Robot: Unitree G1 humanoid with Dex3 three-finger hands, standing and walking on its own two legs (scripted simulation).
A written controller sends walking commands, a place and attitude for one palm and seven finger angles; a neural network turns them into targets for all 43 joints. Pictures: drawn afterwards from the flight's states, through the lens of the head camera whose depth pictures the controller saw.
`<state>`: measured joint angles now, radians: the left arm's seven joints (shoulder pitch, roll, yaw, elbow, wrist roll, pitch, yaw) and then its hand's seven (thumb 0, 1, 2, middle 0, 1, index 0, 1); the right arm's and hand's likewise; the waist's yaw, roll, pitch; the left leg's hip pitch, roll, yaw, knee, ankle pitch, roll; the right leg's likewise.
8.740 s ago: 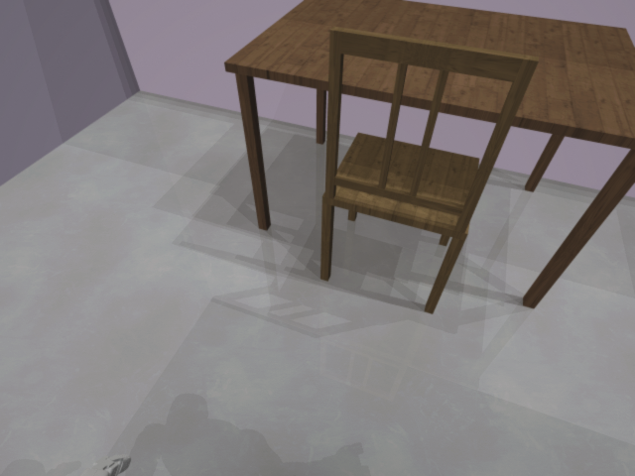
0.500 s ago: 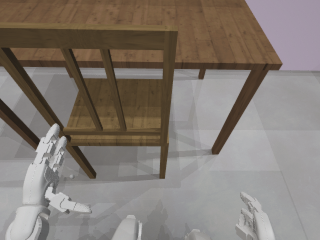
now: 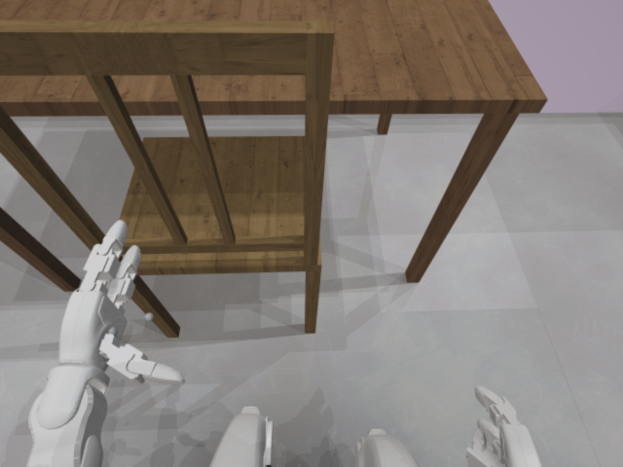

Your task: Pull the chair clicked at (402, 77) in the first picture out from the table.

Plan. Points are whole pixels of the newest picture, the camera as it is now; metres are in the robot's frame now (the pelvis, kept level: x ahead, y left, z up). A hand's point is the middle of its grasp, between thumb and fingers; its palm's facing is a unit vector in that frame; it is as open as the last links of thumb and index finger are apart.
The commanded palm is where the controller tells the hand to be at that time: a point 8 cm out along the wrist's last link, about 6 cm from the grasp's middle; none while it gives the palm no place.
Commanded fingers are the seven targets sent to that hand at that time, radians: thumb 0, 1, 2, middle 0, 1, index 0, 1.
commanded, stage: aim the fingers beside a spindle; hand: left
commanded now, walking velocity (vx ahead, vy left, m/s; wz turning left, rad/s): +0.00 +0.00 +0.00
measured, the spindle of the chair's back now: (150, 178) +0.50 +0.26 +0.03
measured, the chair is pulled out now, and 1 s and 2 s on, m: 0.00 0.00 0.00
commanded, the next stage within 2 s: none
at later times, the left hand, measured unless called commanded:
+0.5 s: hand (150, 284) +0.33 +0.22 +0.02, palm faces +0.06 -1.00 -0.03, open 16.9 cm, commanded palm +0.31 +0.27 +0.02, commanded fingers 0.00 -0.50 0.30 -0.06 -0.08 -0.06 -0.08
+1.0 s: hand (168, 274) +0.36 +0.21 +0.01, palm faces +0.05 -1.00 -0.04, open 16.9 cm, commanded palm +0.33 +0.26 +0.00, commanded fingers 0.00 -0.50 0.30 -0.06 -0.08 -0.06 -0.08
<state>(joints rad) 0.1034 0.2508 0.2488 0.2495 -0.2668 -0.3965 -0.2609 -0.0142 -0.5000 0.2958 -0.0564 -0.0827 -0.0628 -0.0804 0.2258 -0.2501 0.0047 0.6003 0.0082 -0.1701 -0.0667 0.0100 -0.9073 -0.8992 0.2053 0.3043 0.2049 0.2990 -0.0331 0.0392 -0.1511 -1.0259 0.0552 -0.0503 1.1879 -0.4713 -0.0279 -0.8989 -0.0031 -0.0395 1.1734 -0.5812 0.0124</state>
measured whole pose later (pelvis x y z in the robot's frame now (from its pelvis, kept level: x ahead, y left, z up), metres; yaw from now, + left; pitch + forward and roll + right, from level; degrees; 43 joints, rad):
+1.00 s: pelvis -0.01 +0.00 -0.02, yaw -1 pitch +22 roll -3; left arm -0.22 0.30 0.31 0.53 -0.22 -0.42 -0.23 -0.01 -0.50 0.30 -0.06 -0.08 -0.06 -0.08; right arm 0.24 -0.25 0.01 0.61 0.00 -0.07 -0.03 0.01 -0.91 -0.90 0.21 0.30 0.21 0.30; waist -0.06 0.03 -0.17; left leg -1.18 0.06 -0.04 1.28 -0.49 -0.02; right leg -1.06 0.01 -0.02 1.27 -0.60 0.02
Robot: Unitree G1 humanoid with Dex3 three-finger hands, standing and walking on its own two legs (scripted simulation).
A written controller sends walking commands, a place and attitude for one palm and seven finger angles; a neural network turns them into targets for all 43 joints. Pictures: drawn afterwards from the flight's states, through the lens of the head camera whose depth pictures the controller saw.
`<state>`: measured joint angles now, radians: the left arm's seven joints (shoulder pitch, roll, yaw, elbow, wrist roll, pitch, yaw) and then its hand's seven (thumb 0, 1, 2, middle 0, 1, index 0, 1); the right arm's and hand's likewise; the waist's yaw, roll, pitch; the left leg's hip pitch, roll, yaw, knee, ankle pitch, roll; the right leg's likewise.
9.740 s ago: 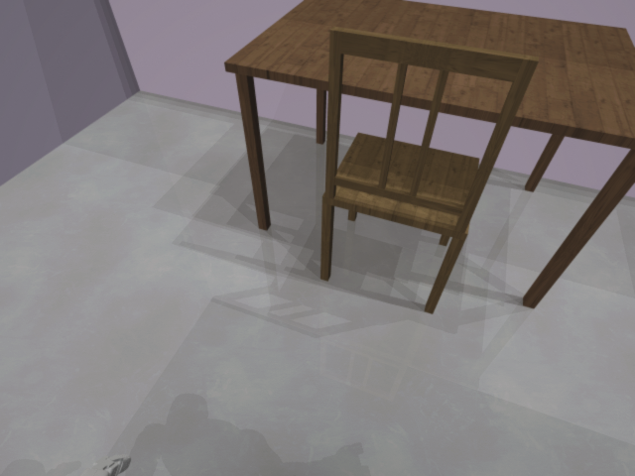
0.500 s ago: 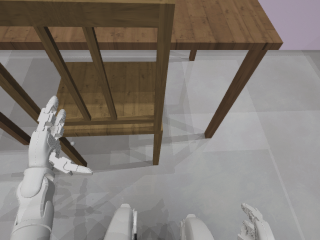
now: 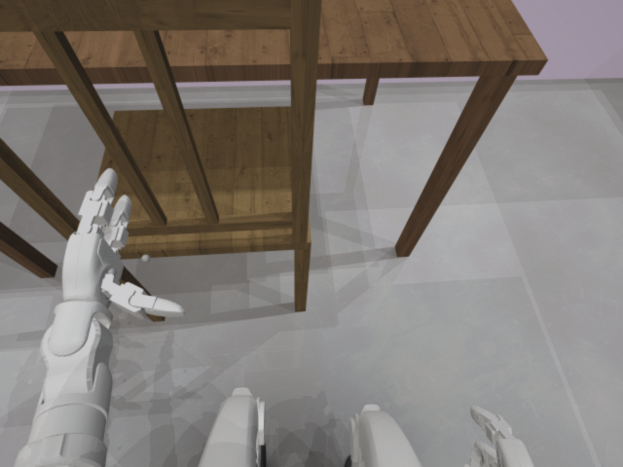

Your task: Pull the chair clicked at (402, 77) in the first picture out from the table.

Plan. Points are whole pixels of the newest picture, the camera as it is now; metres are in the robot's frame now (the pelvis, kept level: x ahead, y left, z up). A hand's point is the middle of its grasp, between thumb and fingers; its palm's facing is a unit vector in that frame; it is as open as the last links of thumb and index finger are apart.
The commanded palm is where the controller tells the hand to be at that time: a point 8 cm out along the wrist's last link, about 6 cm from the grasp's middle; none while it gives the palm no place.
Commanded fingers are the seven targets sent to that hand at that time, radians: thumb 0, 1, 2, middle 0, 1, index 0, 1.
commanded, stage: aim the fingers beside a spindle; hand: left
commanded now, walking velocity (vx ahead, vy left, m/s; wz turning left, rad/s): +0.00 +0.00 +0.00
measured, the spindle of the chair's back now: (120, 153) +0.51 +0.27 +0.05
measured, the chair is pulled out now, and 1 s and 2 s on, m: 0.00 0.00 0.00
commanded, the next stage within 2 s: none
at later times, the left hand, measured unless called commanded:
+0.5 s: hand (146, 256) +0.37 +0.22 +0.02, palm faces +0.09 -1.00 -0.03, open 16.9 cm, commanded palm +0.34 +0.27 +0.03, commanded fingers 0.00 -0.50 0.30 -0.06 -0.08 -0.06 -0.08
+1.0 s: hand (129, 257) +0.36 +0.23 +0.04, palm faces +0.12 -0.99 -0.06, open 16.9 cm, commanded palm +0.33 +0.27 +0.03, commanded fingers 0.00 -0.50 0.30 -0.06 -0.08 -0.06 -0.08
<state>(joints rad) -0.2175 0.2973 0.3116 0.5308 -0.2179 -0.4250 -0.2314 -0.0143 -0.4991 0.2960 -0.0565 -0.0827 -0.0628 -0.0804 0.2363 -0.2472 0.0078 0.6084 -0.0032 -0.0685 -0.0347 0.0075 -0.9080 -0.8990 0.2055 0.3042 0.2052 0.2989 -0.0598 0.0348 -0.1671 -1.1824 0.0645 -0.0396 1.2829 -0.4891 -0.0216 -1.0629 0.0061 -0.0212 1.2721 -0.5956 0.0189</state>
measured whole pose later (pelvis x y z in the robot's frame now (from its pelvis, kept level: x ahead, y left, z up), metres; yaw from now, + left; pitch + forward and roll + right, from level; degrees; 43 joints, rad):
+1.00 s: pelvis +0.00 +0.00 +0.00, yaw +0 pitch +22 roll -3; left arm -0.21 0.31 0.33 0.49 -0.21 -0.46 -0.20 -0.01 -0.50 0.30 -0.06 -0.08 -0.07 -0.08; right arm 0.21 -0.24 0.01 0.60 -0.01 -0.07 -0.04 0.01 -0.91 -0.90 0.21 0.30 0.20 0.30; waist -0.06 0.03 -0.16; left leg -1.18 0.06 -0.05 1.29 -0.49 -0.02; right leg -1.05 0.01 -0.03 1.27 -0.60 0.02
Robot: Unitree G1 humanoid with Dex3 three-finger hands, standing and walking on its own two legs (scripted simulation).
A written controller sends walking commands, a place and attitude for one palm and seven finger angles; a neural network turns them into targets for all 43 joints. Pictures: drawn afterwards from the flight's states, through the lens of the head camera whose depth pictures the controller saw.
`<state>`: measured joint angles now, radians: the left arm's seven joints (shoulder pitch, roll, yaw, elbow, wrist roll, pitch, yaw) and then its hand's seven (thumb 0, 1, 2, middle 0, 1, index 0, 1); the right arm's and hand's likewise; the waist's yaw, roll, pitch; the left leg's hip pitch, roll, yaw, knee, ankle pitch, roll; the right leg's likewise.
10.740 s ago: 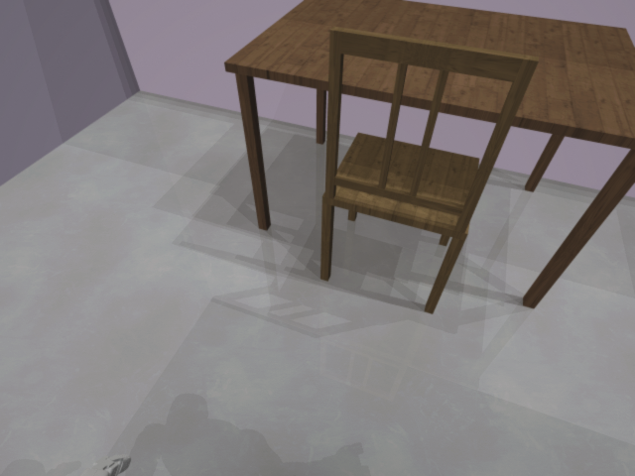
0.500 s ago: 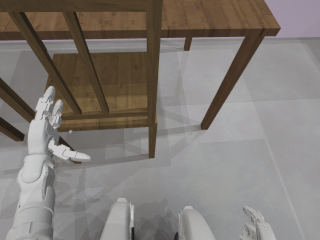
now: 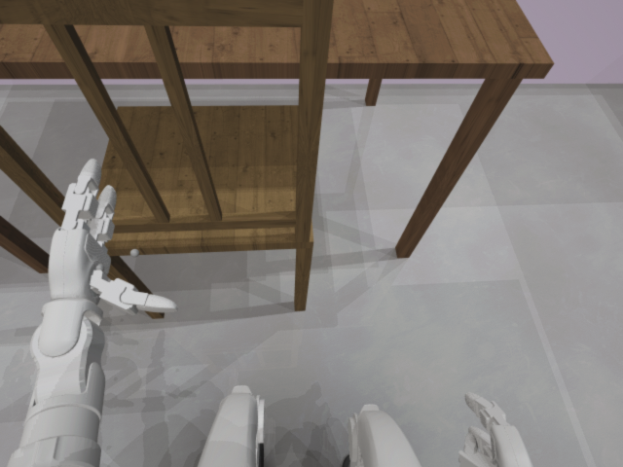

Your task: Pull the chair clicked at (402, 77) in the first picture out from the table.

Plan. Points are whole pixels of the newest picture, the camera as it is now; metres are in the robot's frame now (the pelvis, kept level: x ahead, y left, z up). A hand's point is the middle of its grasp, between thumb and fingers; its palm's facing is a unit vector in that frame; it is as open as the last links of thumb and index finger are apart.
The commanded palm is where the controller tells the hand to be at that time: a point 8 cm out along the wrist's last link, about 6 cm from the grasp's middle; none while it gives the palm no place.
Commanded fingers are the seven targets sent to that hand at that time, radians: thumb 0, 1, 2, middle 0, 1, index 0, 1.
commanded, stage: aim the fingers beside a spindle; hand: left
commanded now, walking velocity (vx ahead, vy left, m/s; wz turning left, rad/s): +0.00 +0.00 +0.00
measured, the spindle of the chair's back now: (126, 149) +0.51 +0.27 +0.05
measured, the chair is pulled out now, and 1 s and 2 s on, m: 0.00 0.00 0.00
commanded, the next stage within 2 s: push the fingers through the gap in 1.74 s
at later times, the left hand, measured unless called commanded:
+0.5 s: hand (135, 256) +0.36 +0.23 +0.02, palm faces +0.09 -1.00 -0.03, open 16.9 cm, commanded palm +0.34 +0.27 +0.03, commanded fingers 0.00 -0.50 0.30 -0.06 -0.08 -0.06 -0.08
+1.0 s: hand (150, 257) +0.37 +0.22 +0.01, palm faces +0.08 -1.00 -0.02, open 16.9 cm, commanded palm +0.34 +0.28 +0.03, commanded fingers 0.00 -0.50 0.30 -0.06 -0.08 -0.06 -0.08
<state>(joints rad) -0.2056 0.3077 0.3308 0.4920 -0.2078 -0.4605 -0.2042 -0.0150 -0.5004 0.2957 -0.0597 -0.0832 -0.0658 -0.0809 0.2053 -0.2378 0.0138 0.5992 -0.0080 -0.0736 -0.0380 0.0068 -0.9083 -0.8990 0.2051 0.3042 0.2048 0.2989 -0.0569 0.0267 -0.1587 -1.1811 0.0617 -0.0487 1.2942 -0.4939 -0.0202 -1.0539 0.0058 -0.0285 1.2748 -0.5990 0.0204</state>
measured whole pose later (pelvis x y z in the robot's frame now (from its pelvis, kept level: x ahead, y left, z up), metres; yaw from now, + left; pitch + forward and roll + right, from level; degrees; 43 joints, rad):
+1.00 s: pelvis +0.01 +0.01 +0.00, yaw -1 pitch +23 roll -3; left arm -0.20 0.28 0.33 0.52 -0.21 -0.42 -0.23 -0.01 -0.50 0.30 -0.06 -0.08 -0.07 -0.08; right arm 0.22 -0.24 0.01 0.60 -0.01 -0.07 -0.04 0.01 -0.91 -0.90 0.21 0.30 0.21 0.30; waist -0.07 0.02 -0.16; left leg -1.20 0.06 -0.04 1.30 -0.51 -0.01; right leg -1.07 0.01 -0.02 1.27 -0.60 0.03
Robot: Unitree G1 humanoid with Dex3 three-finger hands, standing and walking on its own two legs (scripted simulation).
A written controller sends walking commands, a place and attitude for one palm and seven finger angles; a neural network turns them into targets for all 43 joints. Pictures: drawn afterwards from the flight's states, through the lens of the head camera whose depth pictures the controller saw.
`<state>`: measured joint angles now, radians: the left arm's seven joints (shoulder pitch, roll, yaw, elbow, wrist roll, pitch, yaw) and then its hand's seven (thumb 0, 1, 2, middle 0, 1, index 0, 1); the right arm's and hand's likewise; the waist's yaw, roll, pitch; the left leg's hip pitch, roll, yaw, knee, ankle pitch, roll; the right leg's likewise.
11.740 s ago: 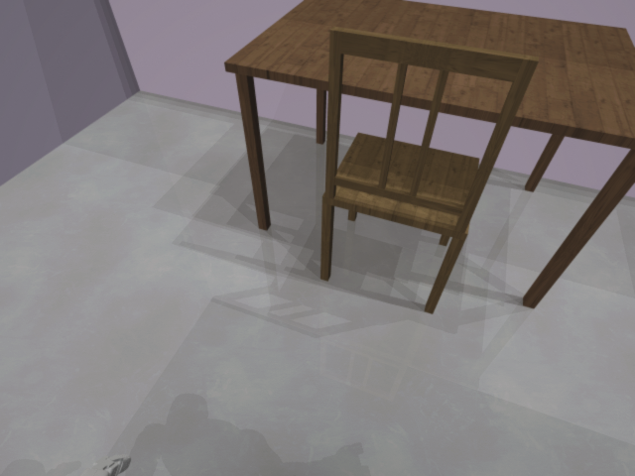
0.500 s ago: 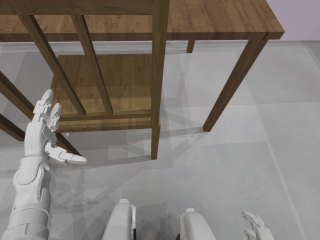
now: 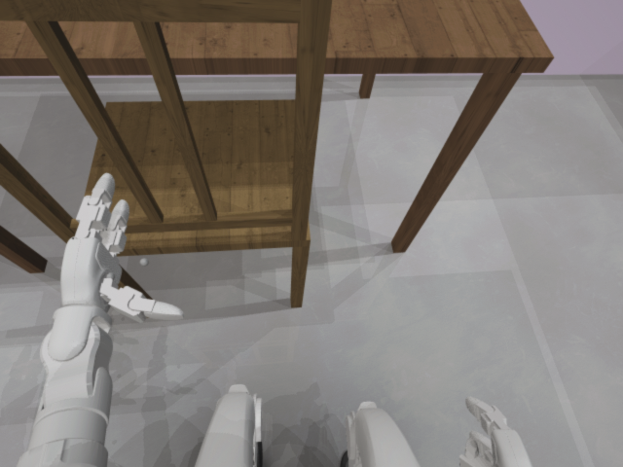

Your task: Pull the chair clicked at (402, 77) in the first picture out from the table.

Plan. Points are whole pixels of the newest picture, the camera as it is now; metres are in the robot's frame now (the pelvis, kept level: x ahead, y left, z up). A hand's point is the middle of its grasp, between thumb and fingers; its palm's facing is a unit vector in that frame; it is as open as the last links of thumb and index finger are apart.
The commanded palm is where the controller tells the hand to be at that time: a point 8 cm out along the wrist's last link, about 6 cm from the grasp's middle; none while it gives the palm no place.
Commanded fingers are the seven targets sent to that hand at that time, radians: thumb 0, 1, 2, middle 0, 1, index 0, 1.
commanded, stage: aim the fingers beside a spindle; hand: left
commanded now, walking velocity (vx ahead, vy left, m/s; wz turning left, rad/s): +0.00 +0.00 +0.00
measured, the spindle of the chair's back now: (116, 149) +0.50 +0.27 +0.05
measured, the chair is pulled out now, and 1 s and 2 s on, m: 0.00 0.00 0.00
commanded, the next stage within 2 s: push the fingers through the gap in 0.74 s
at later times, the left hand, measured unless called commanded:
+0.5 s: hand (119, 251) +0.36 +0.24 +0.04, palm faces +0.14 -0.99 -0.05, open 16.9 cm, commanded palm +0.33 +0.27 +0.03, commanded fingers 0.00 -0.50 0.30 -0.06 -0.08 -0.06 -0.08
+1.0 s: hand (128, 254) +0.36 +0.23 +0.02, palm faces +0.08 -1.00 -0.03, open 16.9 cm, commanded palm +0.34 +0.27 +0.03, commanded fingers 0.00 -0.50 0.30 -0.06 -0.08 -0.06 -0.08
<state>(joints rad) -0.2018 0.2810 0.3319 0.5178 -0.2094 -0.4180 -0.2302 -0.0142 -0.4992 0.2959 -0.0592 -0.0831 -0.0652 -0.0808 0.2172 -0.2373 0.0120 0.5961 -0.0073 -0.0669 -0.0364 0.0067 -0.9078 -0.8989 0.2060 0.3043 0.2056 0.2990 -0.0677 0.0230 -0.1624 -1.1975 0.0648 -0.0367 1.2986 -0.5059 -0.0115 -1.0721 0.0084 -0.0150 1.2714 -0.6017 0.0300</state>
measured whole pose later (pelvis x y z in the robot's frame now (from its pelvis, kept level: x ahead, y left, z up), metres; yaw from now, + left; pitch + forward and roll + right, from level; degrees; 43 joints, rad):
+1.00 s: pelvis +0.00 +0.00 +0.00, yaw +1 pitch +23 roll -4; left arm -0.25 0.34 0.34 0.59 -0.25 -0.39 -0.29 -0.01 -0.50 0.30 -0.05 -0.08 -0.06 -0.08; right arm 0.24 -0.25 0.01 0.62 0.01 -0.07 -0.05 0.01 -0.91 -0.90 0.21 0.30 0.21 0.30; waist -0.05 0.04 -0.17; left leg -1.19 0.06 -0.05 1.29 -0.50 -0.02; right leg -1.06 0.01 -0.03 1.26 -0.60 0.02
